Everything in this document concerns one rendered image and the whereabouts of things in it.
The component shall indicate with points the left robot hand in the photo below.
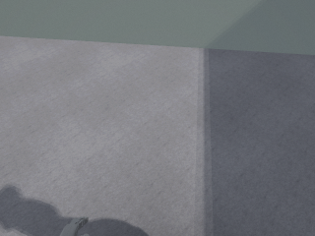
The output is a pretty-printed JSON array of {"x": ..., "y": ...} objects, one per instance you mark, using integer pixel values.
[{"x": 75, "y": 224}]

